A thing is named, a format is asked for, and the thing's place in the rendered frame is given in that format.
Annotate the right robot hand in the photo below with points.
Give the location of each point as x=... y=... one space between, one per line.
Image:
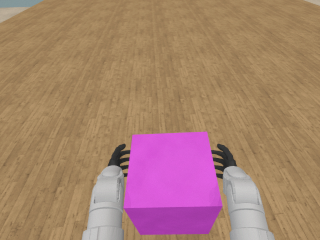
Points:
x=227 y=160

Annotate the right robot forearm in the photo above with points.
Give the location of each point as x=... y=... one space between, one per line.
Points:
x=245 y=207

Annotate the left robot forearm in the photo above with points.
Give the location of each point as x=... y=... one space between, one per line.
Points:
x=106 y=206

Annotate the left robot hand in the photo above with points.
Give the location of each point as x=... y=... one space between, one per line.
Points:
x=116 y=159

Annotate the carton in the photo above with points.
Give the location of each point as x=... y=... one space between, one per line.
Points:
x=172 y=187

